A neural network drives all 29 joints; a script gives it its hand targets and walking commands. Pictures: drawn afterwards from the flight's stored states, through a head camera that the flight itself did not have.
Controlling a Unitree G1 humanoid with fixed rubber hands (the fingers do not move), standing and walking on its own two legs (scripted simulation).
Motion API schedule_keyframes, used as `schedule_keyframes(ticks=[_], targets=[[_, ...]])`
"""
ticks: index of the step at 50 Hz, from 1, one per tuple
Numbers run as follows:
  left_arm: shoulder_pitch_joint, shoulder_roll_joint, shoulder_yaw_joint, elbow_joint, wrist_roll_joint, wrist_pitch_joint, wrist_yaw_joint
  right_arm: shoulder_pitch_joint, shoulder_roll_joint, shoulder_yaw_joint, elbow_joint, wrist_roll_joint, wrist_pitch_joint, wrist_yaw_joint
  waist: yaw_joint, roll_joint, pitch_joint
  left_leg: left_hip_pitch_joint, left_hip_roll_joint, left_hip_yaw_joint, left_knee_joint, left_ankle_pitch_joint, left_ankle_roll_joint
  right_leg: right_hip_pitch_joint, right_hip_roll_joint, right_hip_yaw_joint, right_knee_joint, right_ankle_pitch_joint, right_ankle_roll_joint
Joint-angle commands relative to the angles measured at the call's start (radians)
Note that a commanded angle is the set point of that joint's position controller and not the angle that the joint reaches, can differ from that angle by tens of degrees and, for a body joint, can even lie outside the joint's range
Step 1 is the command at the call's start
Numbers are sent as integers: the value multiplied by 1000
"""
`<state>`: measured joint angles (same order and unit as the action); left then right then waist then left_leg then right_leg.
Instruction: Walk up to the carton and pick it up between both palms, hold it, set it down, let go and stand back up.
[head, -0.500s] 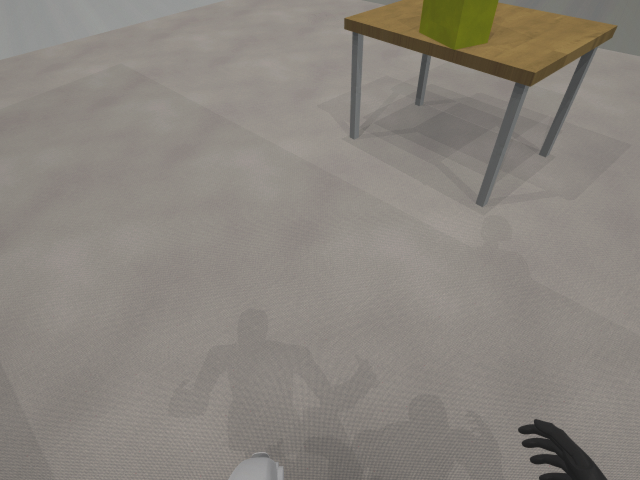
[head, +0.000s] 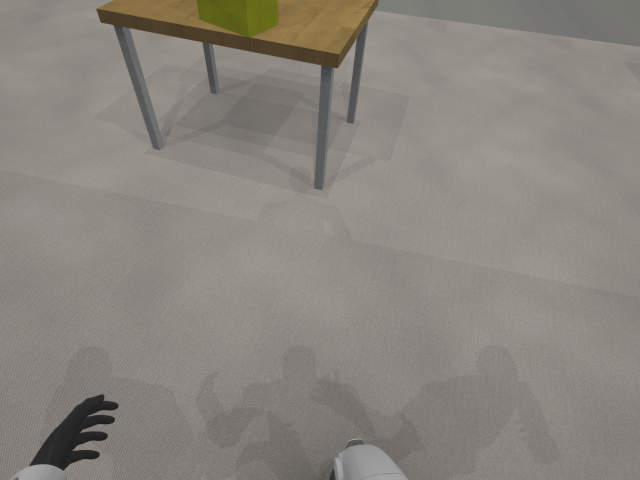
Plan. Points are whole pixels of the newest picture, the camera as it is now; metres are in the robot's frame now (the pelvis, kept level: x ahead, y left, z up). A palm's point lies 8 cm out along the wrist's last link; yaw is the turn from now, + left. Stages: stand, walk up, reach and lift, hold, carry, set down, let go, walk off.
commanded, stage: walk up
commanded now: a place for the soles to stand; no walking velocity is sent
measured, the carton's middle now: out of the picture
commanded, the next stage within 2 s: none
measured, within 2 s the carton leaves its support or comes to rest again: neither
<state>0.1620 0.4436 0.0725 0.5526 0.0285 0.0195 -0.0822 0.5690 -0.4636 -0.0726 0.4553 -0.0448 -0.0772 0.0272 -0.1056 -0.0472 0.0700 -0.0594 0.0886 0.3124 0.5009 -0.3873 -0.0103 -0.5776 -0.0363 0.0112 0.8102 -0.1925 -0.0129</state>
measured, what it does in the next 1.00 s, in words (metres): walks ahead, turning right: right foot, then left foot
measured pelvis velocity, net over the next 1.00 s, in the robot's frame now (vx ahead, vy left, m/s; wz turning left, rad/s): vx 0.52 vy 0.10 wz -0.41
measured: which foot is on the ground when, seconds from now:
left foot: down 0.00-0.12, up 0.14-0.50, down 0.52-0.92, up 0.94-1.00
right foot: up 0.00-0.10, down 0.12-0.52, up 0.54-0.88, down 0.90-1.00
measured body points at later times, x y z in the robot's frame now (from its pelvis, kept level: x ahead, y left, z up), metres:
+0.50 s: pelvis +0.28 +0.08 -0.03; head +0.28 +0.06 +0.41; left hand +0.44 +0.41 -0.08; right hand +0.40 -0.25 -0.07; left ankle +0.46 +0.21 -0.72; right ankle +0.18 -0.11 -0.73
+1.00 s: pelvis +0.52 +0.10 -0.03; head +0.52 +0.07 +0.41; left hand +0.83 +0.32 -0.05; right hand +0.42 -0.22 -0.13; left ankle +0.48 +0.23 -0.68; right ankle +0.57 -0.02 -0.73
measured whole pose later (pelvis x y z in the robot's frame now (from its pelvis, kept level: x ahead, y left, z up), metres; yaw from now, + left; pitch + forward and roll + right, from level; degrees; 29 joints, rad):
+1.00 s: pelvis +0.52 +0.10 -0.03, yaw -24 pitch -4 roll -1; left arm 0.24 0.50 0.05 0.49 0.02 -0.03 0.05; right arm 0.48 -0.50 -0.08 0.52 -0.04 0.04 0.07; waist -0.08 0.08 0.12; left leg -0.28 0.03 0.06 1.14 -0.60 0.00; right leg -0.46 0.03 -0.04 0.81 -0.28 -0.06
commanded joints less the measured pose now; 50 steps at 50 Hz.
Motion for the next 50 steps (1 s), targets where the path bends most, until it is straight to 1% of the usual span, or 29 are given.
schedule_keyframes(ticks=[1, 3, 5, 6, 7, 8, 9, 12, 14, 16, 18, 20, 25, 26, 27, 28, 30, 32, 36, 37, 39, 41, 43, 44, 45, 46, 47, 48, 50], targets=[[-141, 142, 52, -126, 20, -28, 9, -6, -225, -105, -78, 6, 9, -11, -12, 180, 51, -26, 265, -134, -244, 98, 113, 16, 13, -116, -90, 12, -24], [-57, 131, 63, -107, 29, -33, 13, -54, -230, -111, -77, 8, 20, -14, 41, 181, 20, -46, 275, -71, -151, 180, 122, 133, 33, -133, -132, -26, -44], [147, 180, 96, -52, 29, -42, 39, -82, -217, -86, -84, 12, 25, -7, 182, 60, -125, -247, 200, 23, 246, 409, 94, 554, 91, -110, -154, -50, -110], [317, 258, 128, -26, 27, -51, 67, -88, -184, -75, -108, 17, 25, -5, 277, -51, -268, -415, 145, -11, 604, 356, 54, 747, -22, 182, -224, -217, -191], [384, 355, 148, -37, 17, -52, 97, -110, -148, -71, -173, 35, 22, 9, 270, -205, -333, -700, -49, -109, 858, -163, -16, 937, -277, 763, -379, -151, -326], [357, 330, 129, -56, 4, -48, 118, -190, -226, -76, -183, 44, 26, 11, 274, -70, -329, -809, -22, -322, 939, -202, -9, 965, -330, 917, -468, -196, -384], [309, 309, 114, -80, 2, -52, 136, -226, -235, -75, -173, 42, 27, 10, 240, 20, -288, -879, 16, -359, 1011, -177, -11, 978, -332, 807, -420, -67, -375], [154, 254, 60, -90, -18, -76, 143, -165, -169, -54, -89, 26, 23, 11, 114, 10, -102, -681, 97, -370, 802, -169, -14, 484, -246, 450, -355, 269, -315], [125, 262, 55, -94, -4, -93, 136, -167, -161, -57, -95, 8, 45, 24, 98, -28, -62, -613, 95, -379, 688, -144, -11, 346, -236, 449, -373, 157, -325], [114, 281, 64, -110, 7, -104, 133, -198, -147, -53, -113, 1, 59, 45, 96, -110, -54, -599, 117, -383, 611, 33, 2, 279, -225, 439, -414, -41, -288], [114, 299, 69, -105, 6, -106, 125, -255, -161, -69, -140, -1, 70, 61, 113, -87, -10, -548, 95, -323, 529, 156, 1, 192, -152, 375, -444, -356, -233], [90, 304, 73, -114, 4, -108, 115, -262, -148, -66, -138, 4, 67, 66, 99, -109, 18, -441, 83, -309, 434, 257, 1, 85, -125, 313, -445, -341, -205], [89, 312, 75, -117, 9, -80, 114, -108, -180, -114, -116, 9, 73, 65, 9, -58, -17, 30, -32, -235, 261, 66, 32, -92, -69, 165, -136, -482, -123], [153, 255, 54, -116, 6, -77, 111, 30, -259, -143, -80, 9, 66, 47, -68, 233, -126, 161, 14, -395, 138, -214, 68, -133, 5, 59, 293, -280, -78], [203, 151, 30, -171, -27, -91, 110, 16, -357, -149, -128, 2, 53, 25, -33, 523, -212, 141, 309, -1009, -237, -475, 155, -262, 141, 47, 616, -437, -37], [172, 252, 53, -196, -30, -79, 130, -70, -355, -138, -141, 30, 50, 15, 16, 348, -159, 32, 423, -1246, -404, -622, 226, -240, 105, 161, 673, -346, -40], [135, 276, 41, -145, -39, -69, 126, -163, -315, -117, -132, 19, 47, -4, 52, 185, -2, -36, 350, -968, -279, -466, 244, -244, 25, 110, 649, -271, -43], [159, 259, 44, -100, -45, -60, 108, -185, -264, -95, -103, 11, 40, -6, 54, 194, 72, -196, 264, -668, -208, -334, 219, -114, -15, 104, 514, -260, -30], [122, 231, 40, -106, -31, -48, 83, -137, -241, -81, -94, 11, 33, 6, 50, 255, 110, -201, 239, -541, -236, -248, 222, -69, -13, 65, 237, -217, -21], [84, 245, 37, -117, -23, -54, 85, -124, -217, -77, -90, 6, 37, 9, 39, 205, 104, -179, 243, -533, -245, -250, 224, -61, -5, 37, 185, -228, -14], [81, 216, 34, -127, -21, -54, 73, -140, -255, -89, -95, -3, 41, 15, 46, 294, 71, -146, 232, -439, -229, -207, 217, -5, -34, 22, 18, -136, -21], [35, 224, 40, -126, -18, -52, 78, -121, -227, -78, -70, 9, 50, 22, 32, 215, 78, -228, 200, -382, -213, -232, 185, 110, -7, -45, -47, -88, -24], [87, 203, 47, -104, -18, -54, 84, -147, -229, -71, -75, 7, 55, 31, 82, 169, 54, -318, 181, -307, -121, -190, 158, 298, 34, -73, -110, 21, -37], [116, 237, 57, -91, -18, -55, 93, -140, -208, -57, -71, 12, 57, 34, 115, 70, 17, -384, 161, -260, -13, -127, 130, 428, 53, -90, -152, -10, -50], [186, 238, 65, -74, -5, -52, 103, -124, -199, -52, -61, 2, 62, 38, 153, 35, -38, -430, 147, -231, 87, -118, 113, 535, 41, -28, -141, -80, -70], [263, 293, 84, -61, -12, -53, 119, -110, -167, -40, -59, -3, 65, 35, 192, -68, -97, -513, 92, -189, 344, -63, 74, 643, -45, 170, -242, -308, -111], [344, 382, 116, -80, -8, -53, 146, -108, -185, -52, -99, 23, 71, 40, 240, -235, -235, -632, -61, -204, 676, -251, 4, 742, -326, 774, -466, -624, -272], [284, 352, 94, -96, -16, -51, 164, -167, -260, -74, -116, 12, 90, 32, 220, -65, -146, -712, -47, -363, 796, -283, -3, 678, -388, 896, -520, -695, -351], [242, 328, 87, -118, -5, -62, 179, -151, -234, -79, -118, 8, 96, 21, 185, 30, -129, -750, -36, -439, 914, -214, -14, 637, -377, 708, -444, -418, -330]])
